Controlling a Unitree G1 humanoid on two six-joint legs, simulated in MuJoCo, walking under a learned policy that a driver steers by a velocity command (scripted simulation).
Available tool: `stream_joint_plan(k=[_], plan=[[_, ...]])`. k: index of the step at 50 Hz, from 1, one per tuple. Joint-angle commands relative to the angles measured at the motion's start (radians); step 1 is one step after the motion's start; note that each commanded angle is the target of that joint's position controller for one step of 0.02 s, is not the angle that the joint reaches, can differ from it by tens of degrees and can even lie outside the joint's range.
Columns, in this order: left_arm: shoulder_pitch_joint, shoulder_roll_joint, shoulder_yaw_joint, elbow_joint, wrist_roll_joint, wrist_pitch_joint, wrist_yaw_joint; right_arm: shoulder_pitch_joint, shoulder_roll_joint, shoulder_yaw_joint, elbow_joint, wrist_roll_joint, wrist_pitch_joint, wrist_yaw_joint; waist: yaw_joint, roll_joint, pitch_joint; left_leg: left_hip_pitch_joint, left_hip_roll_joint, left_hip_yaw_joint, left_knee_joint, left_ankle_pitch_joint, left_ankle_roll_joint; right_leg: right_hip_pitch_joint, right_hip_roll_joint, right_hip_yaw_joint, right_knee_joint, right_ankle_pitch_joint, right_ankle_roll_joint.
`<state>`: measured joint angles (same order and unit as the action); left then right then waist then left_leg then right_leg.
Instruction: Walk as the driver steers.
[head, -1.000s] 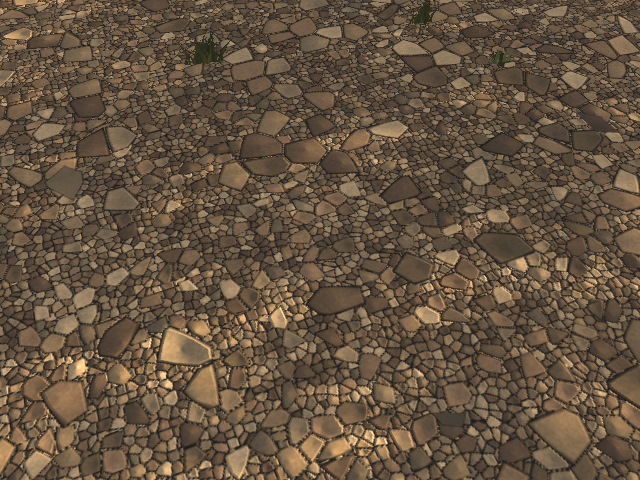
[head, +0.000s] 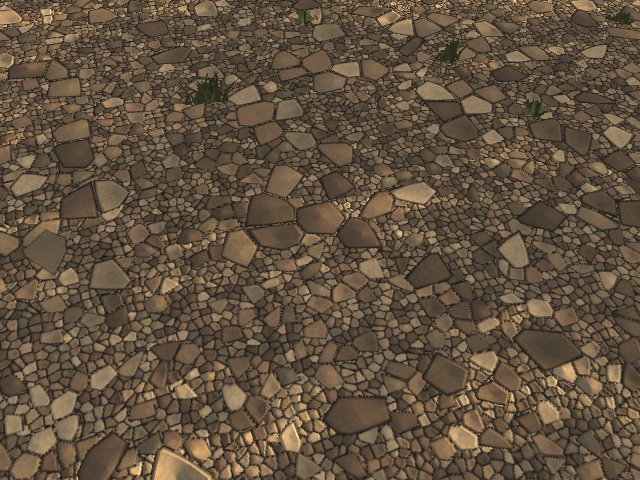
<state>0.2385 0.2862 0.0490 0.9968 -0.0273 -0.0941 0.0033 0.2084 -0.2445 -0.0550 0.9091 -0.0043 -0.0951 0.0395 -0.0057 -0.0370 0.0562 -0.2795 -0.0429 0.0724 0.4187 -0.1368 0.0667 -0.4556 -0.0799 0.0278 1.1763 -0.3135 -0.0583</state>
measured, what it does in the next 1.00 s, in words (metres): walks ahead: right foot, then left foot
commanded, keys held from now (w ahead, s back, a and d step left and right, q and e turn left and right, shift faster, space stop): w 0.24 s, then no key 0.76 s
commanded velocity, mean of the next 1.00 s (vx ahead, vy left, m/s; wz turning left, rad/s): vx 0.23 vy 0.00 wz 0.00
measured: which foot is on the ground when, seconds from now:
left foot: down 0.00-0.38, up 0.40-0.72, down 0.74-1.00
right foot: up 0.00-0.36, down 0.38-1.00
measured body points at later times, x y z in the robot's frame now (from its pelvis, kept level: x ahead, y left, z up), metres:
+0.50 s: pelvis +0.26 -0.05 -0.01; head +0.30 -0.07 +0.44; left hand +0.41 +0.20 -0.12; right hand +0.28 -0.32 -0.16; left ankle +0.14 +0.09 -0.66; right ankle +0.36 -0.14 -0.74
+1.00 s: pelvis +0.35 -0.03 +0.00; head +0.36 -0.03 +0.45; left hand +0.43 +0.22 -0.15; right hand +0.41 -0.29 -0.14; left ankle +0.34 +0.10 -0.74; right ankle +0.36 -0.14 -0.74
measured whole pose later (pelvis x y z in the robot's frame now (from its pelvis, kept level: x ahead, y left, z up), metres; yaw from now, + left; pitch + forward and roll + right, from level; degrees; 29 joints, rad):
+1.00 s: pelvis +0.35 -0.03 +0.00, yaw +0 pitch -1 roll -1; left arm 0.14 0.24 0.02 1.05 0.01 -0.01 0.02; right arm 0.20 -0.22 -0.04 1.03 0.00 -0.02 -0.03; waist 0.00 -0.01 0.03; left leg -0.22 0.04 0.00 0.50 -0.27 -0.02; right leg -0.23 0.01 -0.05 0.47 -0.22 -0.02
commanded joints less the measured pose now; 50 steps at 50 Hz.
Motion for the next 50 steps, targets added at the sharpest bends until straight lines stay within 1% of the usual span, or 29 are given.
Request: stream_joint_plan(k=[1, 3, 5, 9, 12, 15, 17, 18, 19, 20, 21, 22, 23, 24, 25, 26, 28, 29, 31, 33, 35, 36, 37, 38, 39, 40, 42, 45, 50], plan=[[0.062, 0.048, 0.016, -0.032, 0.009, 0.017, 0.008, -0.019, -0.109, -0.018, -0.043, -0.001, -0.026, -0.002, 0.034, 0.105, -0.053, 0.067, 0.263, -0.282, -0.307, -0.005, 0.163, -0.102, -0.086, 0.045, -0.051, 0.077, 0.009], [-0.015, 0.057, 0.019, -0.063, 0.016, 0.024, 0.012, 0.024, -0.137, -0.023, -0.026, -0.002, -0.026, -0.015, 0.022, 0.087, -0.016, 0.083, 0.264, -0.253, -0.334, 0.026, 0.172, -0.188, -0.092, 0.042, -0.154, 0.161, 0.031], [-0.085, 0.058, 0.022, -0.089, 0.025, 0.021, 0.009, 0.067, -0.145, -0.025, -0.012, 0.000, -0.020, -0.028, 0.004, 0.079, -0.001, 0.123, 0.259, -0.226, -0.343, 0.053, 0.167, -0.248, -0.087, 0.038, -0.271, 0.268, 0.051], [-0.217, 0.031, 0.011, -0.128, 0.020, 0.006, -0.005, 0.129, -0.157, -0.024, 0.010, 0.011, -0.010, -0.044, -0.039, 0.085, 0.016, 0.148, 0.225, -0.143, -0.345, 0.078, 0.133, -0.207, -0.043, -0.010, -0.507, 0.440, 0.061], [-0.300, 0.025, 0.003, -0.157, 0.013, 0.000, -0.019, 0.187, -0.161, -0.027, 0.039, 0.016, 0.001, -0.047, -0.066, 0.083, 0.037, 0.228, 0.246, -0.129, -0.324, 0.095, 0.130, -0.210, -0.023, -0.021, -0.600, 0.441, 0.057], [-0.333, 0.030, 0.000, -0.182, 0.020, -0.013, -0.038, 0.197, -0.161, -0.028, 0.057, 0.011, 0.025, -0.053, -0.057, 0.094, 0.034, 0.309, 0.265, -0.109, -0.213, 0.334, 0.105, -0.166, 0.011, -0.027, -0.680, 0.386, 0.030], [-0.249, 0.076, 0.017, -0.163, 0.023, -0.019, -0.043, 0.166, -0.177, -0.034, 0.053, 0.010, 0.037, -0.057, -0.005, 0.134, -0.037, 0.351, 0.267, -0.115, -0.102, 0.534, 0.073, -0.041, 0.048, -0.036, -0.701, 0.342, 0.002], [-0.135, 0.106, 0.032, -0.126, 0.029, -0.023, -0.042, 0.137, -0.177, -0.033, 0.045, 0.013, 0.042, -0.059, 0.056, 0.134, -0.102, 0.348, 0.232, -0.097, 0.021, 0.638, 0.047, 0.101, 0.079, -0.058, -0.738, 0.385, -0.020], [-0.019, 0.160, 0.050, -0.089, 0.041, -0.025, -0.035, 0.156, -0.157, -0.024, 0.038, 0.007, 0.042, -0.058, 0.095, 0.092, -0.194, 0.274, 0.169, -0.063, 0.195, 0.567, 0.003, 0.307, 0.034, -0.033, -0.737, 0.635, -0.051], [0.090, 0.232, 0.060, -0.069, 0.066, -0.019, -0.026, 0.240, -0.087, 0.002, 0.022, -0.020, 0.032, -0.052, 0.071, -0.077, -0.358, -0.032, 0.076, -0.038, 0.522, 0.125, -0.056, 0.695, -0.203, 0.217, -0.619, 1.011, -0.168], [0.117, 0.202, 0.047, -0.055, 0.052, -0.004, -0.029, 0.357, -0.013, 0.025, 0.062, -0.001, 0.022, -0.045, 0.050, -0.229, -0.515, -0.224, -0.043, -0.127, 0.798, -0.580, -0.094, 0.870, -0.367, 0.473, -0.659, 1.104, -0.314], [0.098, 0.150, 0.035, -0.063, 0.029, 0.006, -0.033, 0.300, -0.121, -0.003, 0.071, 0.027, 0.020, -0.045, 0.080, -0.110, -0.484, -0.250, -0.002, -0.228, 0.875, -0.573, -0.087, 0.764, -0.311, 0.422, -0.711, 0.920, -0.283], [-0.010, 0.127, 0.026, -0.081, 0.021, 0.010, -0.030, 0.198, -0.144, -0.012, 0.040, 0.045, 0.025, -0.051, 0.059, -0.077, -0.322, -0.318, 0.045, -0.180, 0.859, -0.510, -0.083, 0.613, -0.270, 0.306, -0.756, 0.800, -0.238], [-0.096, 0.089, 0.011, -0.096, 0.029, 0.011, -0.026, 0.143, -0.137, -0.014, 0.032, 0.034, 0.036, -0.062, 0.032, -0.013, -0.229, -0.302, 0.091, -0.150, 0.800, -0.437, -0.091, 0.457, -0.225, 0.236, -0.804, 0.712, -0.208], [-0.154, 0.055, 0.000, -0.101, 0.037, 0.010, -0.023, 0.132, -0.125, -0.018, 0.031, 0.019, 0.055, -0.073, -0.003, -0.007, -0.178, -0.228, 0.127, -0.150, 0.726, -0.376, -0.098, 0.315, -0.197, 0.186, -0.848, 0.640, -0.187], [-0.183, 0.047, -0.003, -0.095, 0.050, 0.012, -0.024, 0.151, -0.100, -0.016, 0.034, 0.013, 0.073, -0.080, -0.032, -0.041, -0.162, -0.129, 0.141, -0.144, 0.666, -0.333, -0.104, 0.204, -0.170, 0.149, -0.886, 0.585, -0.175], [-0.212, 0.056, -0.002, -0.085, 0.065, 0.012, -0.023, 0.176, -0.056, -0.007, 0.039, 0.009, 0.092, -0.089, -0.056, -0.079, -0.152, -0.032, 0.133, -0.116, 0.527, -0.300, -0.112, 0.108, -0.133, 0.082, -0.919, 0.569, -0.180], [-0.213, 0.063, 0.000, -0.080, 0.065, 0.012, -0.019, 0.166, -0.053, -0.004, 0.037, 0.007, 0.095, -0.094, -0.055, -0.084, -0.157, -0.009, 0.130, -0.109, 0.453, -0.281, -0.113, 0.101, -0.126, 0.066, -0.921, 0.564, -0.182], [-0.194, 0.082, 0.003, -0.066, 0.057, 0.019, -0.010, 0.132, -0.067, -0.004, 0.032, 0.004, 0.103, -0.095, -0.039, -0.078, -0.183, 0.033, 0.127, -0.102, 0.342, -0.189, -0.111, 0.120, -0.130, 0.070, -0.932, 0.451, -0.178], [-0.194, 0.088, 0.002, -0.059, 0.047, 0.034, -0.002, 0.106, -0.080, -0.008, 0.034, 0.003, 0.111, -0.092, -0.035, -0.067, -0.170, 0.078, 0.120, -0.091, 0.253, -0.110, -0.103, 0.105, -0.125, 0.082, -0.949, 0.218, -0.158], [-0.199, 0.071, -0.007, -0.052, 0.034, 0.047, 0.001, 0.086, -0.076, -0.008, 0.039, -0.008, 0.112, -0.087, -0.045, -0.052, -0.121, 0.143, 0.102, -0.069, 0.121, -0.033, -0.083, 0.059, -0.089, 0.081, -0.950, -0.040, -0.108], [-0.172, 0.048, -0.015, -0.038, 0.033, 0.050, 0.001, 0.070, -0.083, -0.009, 0.035, -0.019, 0.111, -0.086, -0.042, -0.033, -0.088, 0.159, 0.116, -0.086, 0.053, 0.001, -0.069, 0.046, -0.065, 0.081, -0.945, -0.129, -0.067], [-0.143, 0.035, -0.020, -0.027, 0.037, 0.052, 0.001, 0.057, -0.107, -0.010, 0.025, -0.024, 0.108, -0.087, -0.025, 0.002, -0.056, 0.155, 0.164, -0.137, -0.004, 0.035, -0.049, 0.042, -0.033, 0.071, -0.913, -0.168, -0.025], [-0.088, 0.043, -0.013, -0.024, 0.039, 0.055, 0.002, 0.025, -0.179, -0.024, 0.027, -0.009, 0.105, -0.090, 0.040, 0.109, -0.023, 0.085, 0.171, -0.145, 0.005, -0.039, -0.023, 0.059, 0.031, 0.020, -0.898, -0.134, 0.004], [-0.105, 0.048, -0.013, -0.021, 0.043, 0.062, 0.009, 0.022, -0.146, -0.023, 0.040, -0.003, 0.098, -0.084, 0.023, 0.138, -0.014, -0.011, 0.148, -0.136, -0.026, -0.169, -0.023, 0.150, 0.054, -0.018, -0.860, -0.064, 0.021], [-0.113, 0.052, -0.011, -0.021, 0.041, 0.067, 0.014, 0.017, -0.108, -0.014, 0.047, -0.007, 0.089, -0.079, 0.020, 0.137, -0.014, -0.043, 0.140, -0.133, -0.049, -0.192, -0.039, 0.199, 0.055, -0.024, -0.829, -0.007, 0.022], [-0.103, 0.045, -0.012, -0.010, 0.039, 0.074, 0.020, -0.006, -0.091, -0.010, 0.053, -0.009, 0.073, -0.075, 0.025, 0.146, -0.032, -0.025, 0.133, -0.126, -0.049, -0.088, -0.064, 0.234, 0.053, -0.031, -0.794, 0.088, 0.013], [-0.101, 0.046, -0.010, 0.002, 0.036, 0.074, 0.018, 0.016, -0.094, -0.009, 0.073, 0.000, 0.062, -0.075, 0.013, 0.103, -0.078, 0.042, 0.126, -0.114, -0.010, 0.048, -0.060, 0.256, 0.045, -0.032, -0.774, 0.202, 0.008], [-0.108, 0.046, -0.007, 0.020, 0.030, 0.082, 0.019, 0.017, -0.096, -0.007, 0.093, 0.002, 0.068, -0.078, 0.004, 0.064, -0.094, 0.077, 0.118, -0.103, 0.012, 0.129, -0.051, 0.279, 0.042, -0.034, -0.753, 0.287, 0.015]])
